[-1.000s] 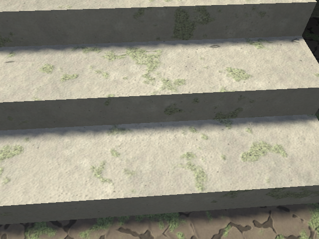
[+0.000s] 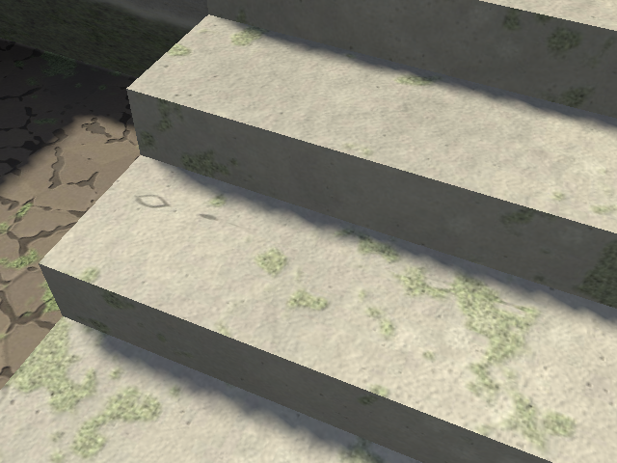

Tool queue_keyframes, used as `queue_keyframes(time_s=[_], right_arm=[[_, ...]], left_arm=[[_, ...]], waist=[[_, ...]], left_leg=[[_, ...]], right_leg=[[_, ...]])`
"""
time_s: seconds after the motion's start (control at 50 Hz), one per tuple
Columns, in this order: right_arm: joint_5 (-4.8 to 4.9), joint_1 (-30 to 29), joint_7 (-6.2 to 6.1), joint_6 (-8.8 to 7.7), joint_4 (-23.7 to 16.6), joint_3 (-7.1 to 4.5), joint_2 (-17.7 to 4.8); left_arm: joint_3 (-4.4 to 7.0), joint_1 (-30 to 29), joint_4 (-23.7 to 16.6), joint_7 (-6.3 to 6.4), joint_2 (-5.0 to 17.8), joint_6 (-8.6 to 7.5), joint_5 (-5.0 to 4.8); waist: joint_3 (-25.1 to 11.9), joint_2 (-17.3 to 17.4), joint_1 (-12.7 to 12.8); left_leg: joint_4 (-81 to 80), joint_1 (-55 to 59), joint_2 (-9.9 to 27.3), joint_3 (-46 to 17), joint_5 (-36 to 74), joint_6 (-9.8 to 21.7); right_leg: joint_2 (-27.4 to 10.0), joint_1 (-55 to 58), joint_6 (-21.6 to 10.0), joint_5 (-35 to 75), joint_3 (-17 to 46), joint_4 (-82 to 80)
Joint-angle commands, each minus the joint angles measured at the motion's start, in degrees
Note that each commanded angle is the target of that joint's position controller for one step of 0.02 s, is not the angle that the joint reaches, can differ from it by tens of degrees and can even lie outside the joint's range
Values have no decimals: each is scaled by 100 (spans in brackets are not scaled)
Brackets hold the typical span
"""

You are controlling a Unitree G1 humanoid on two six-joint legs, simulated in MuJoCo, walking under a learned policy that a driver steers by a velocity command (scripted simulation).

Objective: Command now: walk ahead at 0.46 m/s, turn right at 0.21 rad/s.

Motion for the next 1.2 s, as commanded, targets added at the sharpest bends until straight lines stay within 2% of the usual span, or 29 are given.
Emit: queue_keyframes(time_s=[0.02,0.08,0.12,0.16,0.2,0.22,0.24,0.28,0.3,0.32,0.34,0.36,0.38,0.4,0.44,0.52,0.56,0.62,0.72,0.8,0.84,0.92,0.96,0.98,1.0,1.02,1.04,1.08,1.2], right_arm=[[-4,980,-21,-122,393,-40,-396],[17,920,-26,-208,620,73,-370],[44,683,-64,-186,670,174,-306],[133,774,-287,-143,776,194,-467],[315,782,-452,-43,703,108,-889],[367,742,-447,-14,488,114,-888],[351,693,-437,-64,333,-50,-1457],[442,359,-316,-30,55,-219,-1653],[433,341,-245,-27,-182,-274,-1687],[288,-107,-9,-42,-820,-144,-904],[-43,-21,115,3,-966,-143,-754],[-90,-98,98,97,-1201,-27,-294],[-101,-347,-22,184,-1299,30,-139],[-116,-408,-154,226,-1377,76,-54],[-163,-30,-281,288,-1449,121,-2],[-166,-454,-345,314,-1744,127,-168],[-73,-677,-375,387,-1755,69,-339],[2,-838,-398,480,-1767,56,-156],[-51,-1344,-276,570,-1868,40,-31],[-14,-1953,-197,533,-2143,67,-200],[108,-1624,-199,562,-2022,107,-94],[335,-1207,-307,542,-2000,55,-257],[324,-607,-399,427,-1784,-36,-315],[156,-655,-458,340,-1727,-105,-519],[100,-810,-484,306,-1912,-111,-837],[130,-668,-443,323,-1959,-202,-906],[79,-782,-381,282,-2035,-120,-508],[40,-1036,-380,279,-1976,36,-55],[34,-673,-391,242,-1817,-15,-244]], left_arm=[[-197,-897,-922,105,-493,96,5],[-318,-1491,-1411,262,-544,138,-24],[-453,-1919,-1766,208,-631,182,33],[-507,-2122,-2083,128,-685,266,57],[-569,-2061,-2093,114,-604,321,-5],[-533,-1745,-1796,110,-471,358,-72],[-467,-1234,-1652,137,-379,392,-57],[-331,163,-1295,89,25,337,-11],[-133,231,-1325,-4,511,252,93],[133,-62,-1231,41,1360,251,21],[360,-440,-1425,205,1591,372,107],[296,-863,-1273,223,1304,351,133],[193,-920,-963,218,863,309,126],[121,-799,-666,239,589,253,125],[23,-793,-436,161,263,56,135],[177,-661,-320,150,678,-108,-64],[218,-412,-545,266,810,-52,-76],[305,-158,-768,402,935,0,61],[243,-121,-1168,467,729,110,50],[315,269,-1265,567,857,96,19],[314,25,-1331,593,814,146,97],[412,-103,-1313,382,906,159,123],[433,-376,-1276,247,883,135,-23],[395,-298,-1247,158,642,69,-141],[266,350,-1307,106,118,10,-110],[439,466,-1239,124,759,79,-29],[466,58,-1151,101,920,116,29],[375,-324,-1017,-14,577,211,66],[233,-350,-744,-111,371,419,-36]], waist=[[558,742,-108],[994,515,108],[1160,113,336],[961,487,361],[496,714,287],[-134,387,180],[-597,1088,351],[-1935,2024,790],[-2077,1579,917],[-1832,-969,717],[-2248,-868,533],[-1348,-279,51],[-208,393,-167],[579,539,-320],[523,261,-614],[167,254,-631],[-361,120,-302],[-773,-263,-42],[-429,-154,133],[-129,-103,313],[-359,-476,118],[-425,-835,-7],[-505,-609,-351],[-448,190,-265],[-750,1722,200],[-1186,1883,0],[-985,1116,-42],[-383,728,15],[-67,1206,-101]], left_leg=[[-1706,811,2045,-1676,-993,629],[-1982,650,2132,-1098,-426,478],[-2200,-230,1566,-294,69,168],[-2391,-171,1396,-48,1497,290],[-2725,628,1296,485,4169,420],[-2231,841,1113,820,6586,412],[-1371,1409,1362,813,9315,434],[741,2242,1731,708,10929,459],[2299,1523,1583,518,9327,292],[5041,-1307,111,401,1498,-299],[7304,-1956,-399,-1021,-22,-332],[7834,-2567,-189,-1274,202,-279],[7700,-2898,-13,-1163,318,-231],[7495,-3205,81,-1119,112,-170],[7772,-3329,113,-1081,65,-75],[5464,-2998,346,-881,603,-268],[4836,-2972,315,-641,726,-464],[5255,-3430,284,-803,861,-572],[6471,-4079,142,-841,558,-620],[4797,-4210,159,-931,-99,-694],[3948,-3202,55,-850,-427,-589],[1472,-970,-164,-730,-844,-441],[-352,272,-143,-728,756,-325],[-838,961,312,-1034,1455,-230],[-562,1968,2125,-2599,4582,259],[-384,1503,2574,-3201,5768,1099],[-431,1300,2241,-2975,4786,1145],[-667,836,1429,-2144,2402,703],[-981,789,1041,-1529,1474,536]], right_leg=[[112,-2825,-276,-254,451,2334],[224,-3753,-291,-636,459,2952],[100,-3110,-229,-183,29,1340],[-78,-2481,-110,-99,-312,258],[-282,-1142,-129,-470,-810,-1855],[90,40,-183,-444,-1362,-2549],[277,568,-260,-683,-1458,-2931],[645,2068,-640,-794,-820,-3961],[646,2873,-860,-757,359,-5048],[-1076,3842,-1854,1193,3972,-7247],[-1509,3626,-2122,1813,6071,-8734],[-1463,2772,-1936,793,5299,-8584],[-1185,1779,-1547,38,4492,-8153],[-877,1158,-1243,222,3613,-7901],[-466,1037,-947,1033,2602,-7926],[43,1544,-602,2758,1446,-7854],[-204,2495,-420,4002,1728,-8014],[-637,3416,-458,3986,2518,-7979],[-542,3560,-895,2926,2942,-7889],[-650,4196,-993,3113,3370,-7984],[-610,3925,-993,3865,3096,-7935],[-479,3331,-674,5158,2967,-8022],[-240,3239,-359,4710,2980,-7691],[150,2674,-75,3247,2418,-6866],[691,1464,266,-666,1475,-5675],[878,1403,511,-1690,794,-4449],[569,1198,647,-1335,842,-3894],[436,1085,778,-616,1000,-3744],[321,1756,864,-621,328,-5743]])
